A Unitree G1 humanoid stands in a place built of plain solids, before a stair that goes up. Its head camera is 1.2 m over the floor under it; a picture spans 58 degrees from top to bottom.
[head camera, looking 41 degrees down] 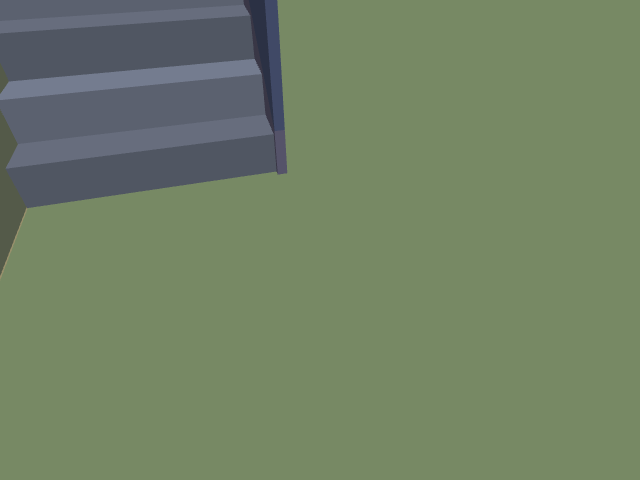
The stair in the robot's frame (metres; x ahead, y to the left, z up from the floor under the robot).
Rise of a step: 0.21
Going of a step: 0.23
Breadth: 1.17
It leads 16 degrees to the left of straight ahead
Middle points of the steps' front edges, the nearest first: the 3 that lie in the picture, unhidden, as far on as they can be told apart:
1.76 0.79 0.21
1.98 0.85 0.42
2.20 0.91 0.63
